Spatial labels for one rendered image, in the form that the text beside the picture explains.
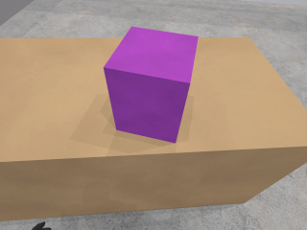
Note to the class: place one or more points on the pedestal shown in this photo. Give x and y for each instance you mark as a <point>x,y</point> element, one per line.
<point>242,129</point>

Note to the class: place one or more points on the carton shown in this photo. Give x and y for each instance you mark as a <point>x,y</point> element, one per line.
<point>148,78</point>

